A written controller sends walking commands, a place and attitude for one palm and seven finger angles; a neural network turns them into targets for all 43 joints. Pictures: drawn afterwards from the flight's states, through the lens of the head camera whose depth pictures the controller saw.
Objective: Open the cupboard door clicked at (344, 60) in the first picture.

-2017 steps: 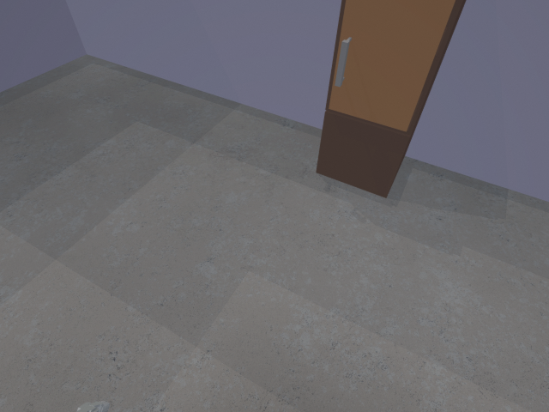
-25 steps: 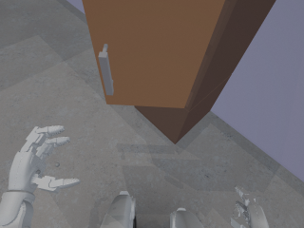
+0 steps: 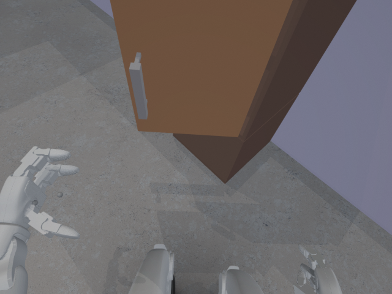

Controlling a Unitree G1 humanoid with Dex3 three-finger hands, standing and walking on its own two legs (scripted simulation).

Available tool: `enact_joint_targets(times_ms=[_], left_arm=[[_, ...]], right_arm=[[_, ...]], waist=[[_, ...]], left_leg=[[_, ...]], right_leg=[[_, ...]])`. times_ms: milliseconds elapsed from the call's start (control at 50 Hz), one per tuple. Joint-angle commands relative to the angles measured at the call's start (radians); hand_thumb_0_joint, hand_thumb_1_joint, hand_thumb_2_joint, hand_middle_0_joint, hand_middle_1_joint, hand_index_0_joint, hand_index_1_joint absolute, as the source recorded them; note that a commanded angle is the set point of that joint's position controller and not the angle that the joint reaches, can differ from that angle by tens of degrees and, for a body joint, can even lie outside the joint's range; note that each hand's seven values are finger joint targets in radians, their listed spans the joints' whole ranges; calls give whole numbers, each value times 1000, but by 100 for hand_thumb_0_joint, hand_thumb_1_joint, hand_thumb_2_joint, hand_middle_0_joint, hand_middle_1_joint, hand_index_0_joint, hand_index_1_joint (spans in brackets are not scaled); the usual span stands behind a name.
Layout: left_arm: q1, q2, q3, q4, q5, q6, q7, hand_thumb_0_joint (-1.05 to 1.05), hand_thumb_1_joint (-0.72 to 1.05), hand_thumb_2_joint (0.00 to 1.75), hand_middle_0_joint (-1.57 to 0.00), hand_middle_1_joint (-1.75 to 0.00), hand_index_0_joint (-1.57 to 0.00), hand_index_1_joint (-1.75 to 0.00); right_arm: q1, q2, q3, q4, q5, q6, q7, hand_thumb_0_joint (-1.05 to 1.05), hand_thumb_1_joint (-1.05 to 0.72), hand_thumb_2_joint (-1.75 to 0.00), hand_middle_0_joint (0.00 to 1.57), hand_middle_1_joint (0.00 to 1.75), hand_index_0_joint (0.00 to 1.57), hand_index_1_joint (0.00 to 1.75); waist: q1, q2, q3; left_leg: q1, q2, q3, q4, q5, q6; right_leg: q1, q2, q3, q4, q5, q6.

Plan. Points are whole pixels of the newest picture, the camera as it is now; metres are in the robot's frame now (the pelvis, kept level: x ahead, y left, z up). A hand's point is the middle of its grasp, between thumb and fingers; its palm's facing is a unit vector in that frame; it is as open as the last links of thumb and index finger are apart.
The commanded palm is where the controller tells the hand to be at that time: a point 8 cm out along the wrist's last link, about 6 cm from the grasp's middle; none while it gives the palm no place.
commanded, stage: raise the hand with hooked fingers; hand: left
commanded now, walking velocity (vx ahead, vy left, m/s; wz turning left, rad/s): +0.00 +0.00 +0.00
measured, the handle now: (140, 88) +0.60 +0.19 +0.00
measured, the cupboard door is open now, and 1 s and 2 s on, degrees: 45 45 45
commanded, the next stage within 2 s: move the hooked fingers beside the handle in 0.50 s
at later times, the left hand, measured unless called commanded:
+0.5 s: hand (69, 189) +0.29 +0.26 +0.04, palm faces +0.05 -1.00 -0.05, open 14.0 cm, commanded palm +0.27 +0.31 +0.04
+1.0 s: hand (81, 158) +0.36 +0.26 +0.03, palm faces +0.03 -1.00 -0.02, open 14.0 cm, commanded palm +0.34 +0.31 +0.03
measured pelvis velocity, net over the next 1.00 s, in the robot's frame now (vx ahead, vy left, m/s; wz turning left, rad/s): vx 0.01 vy -0.01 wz -0.02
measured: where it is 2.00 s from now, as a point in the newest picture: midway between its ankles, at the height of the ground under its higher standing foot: outside the picture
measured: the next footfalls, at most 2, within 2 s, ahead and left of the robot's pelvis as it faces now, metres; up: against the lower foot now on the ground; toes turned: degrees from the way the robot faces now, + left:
none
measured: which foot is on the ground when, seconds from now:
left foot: down 0.00-1.00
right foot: down 0.00-1.00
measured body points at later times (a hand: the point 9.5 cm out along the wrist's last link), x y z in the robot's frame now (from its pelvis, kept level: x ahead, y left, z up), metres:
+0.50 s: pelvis +0.01 -0.01 +0.00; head +0.09 +0.01 +0.44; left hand +0.28 +0.31 +0.04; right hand +0.17 -0.26 -0.08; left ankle +0.09 +0.08 -0.63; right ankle +0.01 -0.12 -0.63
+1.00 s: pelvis +0.01 -0.01 -0.01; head +0.11 +0.02 +0.43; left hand +0.35 +0.32 +0.03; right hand +0.15 -0.27 -0.10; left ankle +0.09 +0.08 -0.63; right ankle +0.01 -0.12 -0.63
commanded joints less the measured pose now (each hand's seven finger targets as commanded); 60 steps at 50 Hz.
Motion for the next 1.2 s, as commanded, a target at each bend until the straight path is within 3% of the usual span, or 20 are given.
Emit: enact_joint_targets(times_ms=[0, 200, 240, 420, 580, 620, 680, 780, 820, 860, 900, 920, 940, 980, 1040, 1060, 1100, 1140, 1180], left_arm=[[-153, 225, 86, -182, -36, -64, -16, 0, -50, 30, -30, -120, -30, -120], [-131, 238, 112, -191, -48, -70, -3, 0, -50, 30, -30, -120, -30, -120], [-139, 231, 99, -199, -46, -76, -3, 0, -50, 30, -30, -120, -30, -120], [-141, 229, 96, -185, -42, -71, -10, 0, -50, 30, -30, -120, -30, -120], [-156, 217, 88, -156, -48, -65, -20, 0, -50, 30, -30, -120, -30, -120], [-257, 234, 84, -150, -34, -72, -15, 0, -50, 30, -30, -120, -30, -120], [-376, 254, 86, -100, -25, -79, -17, 0, -50, 30, -30, -120, -30, -120], [-445, 292, 94, -33, -5, -62, -33, 0, -50, 30, -30, -120, -30, -120], [-452, 273, 78, -21, -1, -49, -30, 0, -50, 30, -30, -120, -30, -120], [-438, 314, 122, 10, 1, -41, -21, 0, -50, 30, -30, -120, -30, -120], [-447, 294, 109, 18, 4, -34, -12, 0, -50, 30, -30, -120, -30, -120], [-451, 311, 129, 49, 7, -31, -5, 0, -50, 30, -30, -120, -30, -120], [-458, 330, 142, 68, 10, -37, 0, 0, -50, 30, -30, -120, -30, -120], [-516, 306, 117, 81, 20, -46, 7, 0, -50, 30, -30, -120, -30, -120], [-585, 325, 125, 101, 25, -73, 10, 0, -50, 30, -30, -120, -30, -120], [-588, 334, 130, 117, 34, -80, 10, 0, -50, 30, -30, -120, -30, -120], [-657, 297, 81, 126, 47, -89, 5, 0, -50, 30, -30, -120, -30, -120], [-699, 321, 97, 178, 51, -92, 6, 0, -50, 30, -30, -120, -30, -120], [-756, 344, 104, 208, 63, -94, 7, 0, -50, 30, -30, -120, -30, -120]], right_arm=[[-2, -174, -78, -124, 7, -58, -12, 0, -90, -90, 20, 30, 20, 30], [10, -170, -84, -124, 8, -58, -3, 0, -90, -90, 20, 30, 20, 30], [16, -168, -82, -124, 8, -59, -3, 0, -90, -90, 20, 30, 20, 30], [8, -166, -80, -122, 9, -48, -2, 0, -90, -90, 20, 30, 20, 30], [3, -161, -75, -127, 11, -42, -3, 0, -90, -90, 20, 30, 20, 30], [3, -164, -74, -110, 9, -41, -9, 0, -90, -90, 20, 30, 20, 30], [6, -170, -71, -92, 7, -42, -18, 0, -90, -90, 20, 30, 20, 30], [20, -179, -71, -79, 7, -36, -19, 0, -90, -90, 20, 30, 20, 30], [21, -177, -72, -81, 8, -32, -14, 0, -90, -90, 20, 30, 20, 30], [32, -182, -74, -79, 6, -23, -9, 0, -90, -90, 20, 30, 20, 30], [34, -178, -75, -82, 6, -12, -2, 0, -90, -90, 20, 30, 20, 30], [40, -180, -76, -78, 6, -5, 0, 0, -90, -90, 20, 30, 20, 30], [46, -180, -73, -78, 5, -1, 0, 0, -90, -90, 20, 30, 20, 30], [49, -180, -75, -72, 5, 8, 4, 0, -90, -90, 20, 30, 20, 30], [63, -183, -76, -64, 1, 15, 4, 0, -90, -90, 20, 30, 20, 30], [64, -187, -79, -58, 2, 19, 4, 0, -90, -90, 20, 30, 20, 30], [72, -186, -79, -46, 1, 24, 5, 0, -90, -90, 20, 30, 20, 30], [88, -195, -80, -34, -1, 30, 2, 0, -90, -90, 20, 30, 20, 30], [91, -200, -80, -25, -3, 38, -1, 0, -90, -90, 20, 30, 20, 30]], waist=[[12, 120, -293], [14, 81, -305], [12, 114, -302], [12, 105, -301], [7, 66, -291], [-8, 99, -282], [-22, 89, -280], [-9, 121, -353], [-3, 147, -366], [10, 112, -388], [4, 111, -386], [-1, 80, -368], [7, 87, -361], [-11, 89, -358], [-19, 86, -365], [-19, 94, -378], [-35, 140, -374], [-45, 109, -363], [-45, 123, -383]], left_leg=[[430, -7, -108, -216, 19, -40], [391, -10, -84, -185, 65, -29], [405, -7, -89, -184, 75, -33], [393, -9, -75, -169, 100, -30], [348, -13, -60, -148, 94, -24], [349, -10, -63, -138, 81, -25], [330, -7, -65, -119, 60, -23], [380, -2, -72, -120, 92, -27], [408, -4, -74, -129, 115, -30], [409, -1, -78, -128, 152, -30], [403, -1, -73, -127, 154, -29], [378, -1, -71, -123, 151, -27], [364, -1, -70, -119, 149, -27], [363, 0, -69, -118, 132, -27], [358, 1, -73, -107, 128, -25], [372, 3, -74, -109, 129, -28], [410, 4, -86, -114, 124, -33], [400, 7, -100, -111, 101, -31], [407, 8, -105, -109, 92, -33]], right_leg=[[-62, 31, 47, -167, 86, -26], [-30, 31, 66, -172, 106, -19], [-47, 35, 60, -161, 113, -24], [-27, 33, 71, -170, 137, -20], [-1, 33, 90, -179, 131, -16], [-39, 33, 88, -169, 121, -18], [-59, 33, 98, -163, 99, -19], [-72, 34, 90, -148, 122, -24], [-76, 33, 82, -147, 142, -25], [-55, 35, 76, -137, 174, -26], [-59, 34, 75, -138, 180, -21], [-53, 35, 75, -139, 183, -19], [-52, 41, 77, -132, 178, -24], [-72, 38, 78, -132, 167, -19], [-82, 42, 78, -124, 158, -22], [-94, 41, 78, -123, 157, -21], [-142, 39, 69, -117, 147, -24], [-172, 44, 63, -110, 130, -26], [-184, 39, 65, -104, 124, -24]])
